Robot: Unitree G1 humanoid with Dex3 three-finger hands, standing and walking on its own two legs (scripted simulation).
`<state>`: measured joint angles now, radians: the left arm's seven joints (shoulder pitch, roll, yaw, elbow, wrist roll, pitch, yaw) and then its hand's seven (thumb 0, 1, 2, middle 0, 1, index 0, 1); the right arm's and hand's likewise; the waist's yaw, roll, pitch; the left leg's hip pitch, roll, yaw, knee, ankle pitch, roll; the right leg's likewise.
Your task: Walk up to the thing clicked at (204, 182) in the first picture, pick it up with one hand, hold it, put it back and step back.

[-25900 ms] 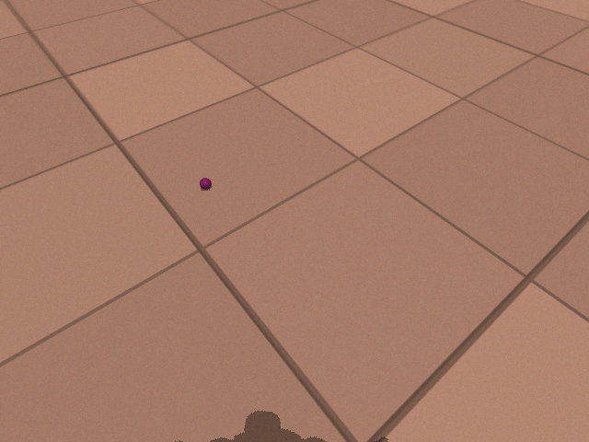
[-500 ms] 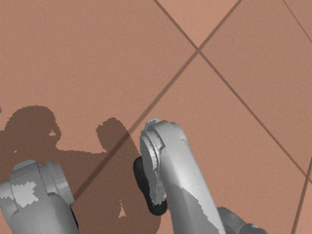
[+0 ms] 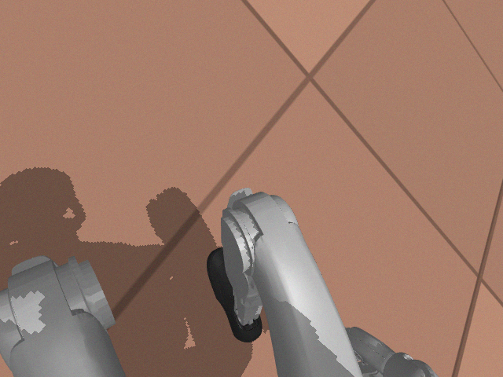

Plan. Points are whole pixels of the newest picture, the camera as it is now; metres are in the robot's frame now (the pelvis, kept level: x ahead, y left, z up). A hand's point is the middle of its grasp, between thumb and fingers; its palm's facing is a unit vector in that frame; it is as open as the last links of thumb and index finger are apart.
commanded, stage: open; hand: left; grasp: from above
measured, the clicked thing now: out of the picture +0.44 +0.30 -0.27
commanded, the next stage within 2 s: withdraw in 0.82 s
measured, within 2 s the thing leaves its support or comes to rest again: rests again in 0.08 s
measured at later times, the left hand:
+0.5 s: hand out of the picture +0.42 +0.29 -0.25, palm faces -0.43 -0.16 -0.89, open 13.3 cm
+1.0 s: hand out of the picture +0.42 +0.29 -0.25, palm faces -0.44 -0.17 -0.88, open 14.0 cm
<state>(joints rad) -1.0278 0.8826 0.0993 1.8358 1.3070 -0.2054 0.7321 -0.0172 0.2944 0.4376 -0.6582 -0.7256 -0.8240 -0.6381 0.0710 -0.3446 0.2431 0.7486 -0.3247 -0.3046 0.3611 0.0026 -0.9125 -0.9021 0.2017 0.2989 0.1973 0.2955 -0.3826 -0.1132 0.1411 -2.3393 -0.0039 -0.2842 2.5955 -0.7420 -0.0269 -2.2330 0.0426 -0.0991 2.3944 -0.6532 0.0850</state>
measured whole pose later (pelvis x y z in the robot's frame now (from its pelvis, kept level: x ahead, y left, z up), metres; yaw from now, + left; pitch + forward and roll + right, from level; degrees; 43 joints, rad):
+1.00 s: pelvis +0.00 +0.00 +0.00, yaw +0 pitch +26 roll -15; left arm -1.01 0.90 0.10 1.81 1.28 -0.20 0.72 0.00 -0.49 1.00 -0.07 -1.02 -0.07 -1.03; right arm 0.07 -0.35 0.26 0.73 -0.31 -0.33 0.36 0.00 -0.90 -0.90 0.20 0.30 0.20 0.30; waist -0.39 -0.13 0.17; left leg -2.33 0.00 -0.29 2.59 -0.74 -0.02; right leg -2.21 0.04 -0.11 2.38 -0.65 0.09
